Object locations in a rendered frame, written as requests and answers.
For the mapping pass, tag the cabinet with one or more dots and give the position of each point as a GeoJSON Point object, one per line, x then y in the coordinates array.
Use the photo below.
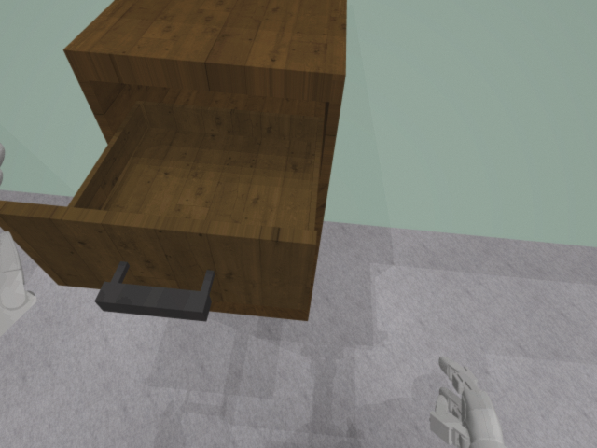
{"type": "Point", "coordinates": [275, 56]}

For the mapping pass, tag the robot left hand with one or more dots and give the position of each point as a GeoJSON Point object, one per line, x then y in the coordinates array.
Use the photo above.
{"type": "Point", "coordinates": [14, 299]}

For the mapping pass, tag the handle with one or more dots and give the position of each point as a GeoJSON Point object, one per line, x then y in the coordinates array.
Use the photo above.
{"type": "Point", "coordinates": [155, 301]}

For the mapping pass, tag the robot right hand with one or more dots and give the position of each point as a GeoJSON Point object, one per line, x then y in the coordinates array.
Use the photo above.
{"type": "Point", "coordinates": [471, 418]}

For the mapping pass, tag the drawer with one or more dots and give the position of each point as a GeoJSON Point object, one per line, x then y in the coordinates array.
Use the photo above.
{"type": "Point", "coordinates": [181, 189]}

